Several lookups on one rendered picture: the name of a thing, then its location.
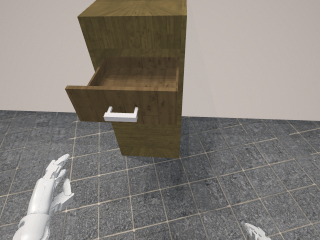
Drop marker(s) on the drawer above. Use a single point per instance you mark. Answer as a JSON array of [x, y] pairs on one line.
[[128, 82]]

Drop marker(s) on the robot left forearm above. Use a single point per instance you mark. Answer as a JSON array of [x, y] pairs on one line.
[[35, 226]]

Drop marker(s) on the right robot hand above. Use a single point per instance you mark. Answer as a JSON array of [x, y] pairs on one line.
[[256, 232]]

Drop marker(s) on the left robot hand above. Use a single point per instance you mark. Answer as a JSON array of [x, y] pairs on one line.
[[43, 193]]

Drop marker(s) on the handle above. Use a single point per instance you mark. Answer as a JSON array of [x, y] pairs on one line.
[[120, 117]]

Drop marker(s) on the cabinet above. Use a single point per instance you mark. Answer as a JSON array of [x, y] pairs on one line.
[[140, 28]]

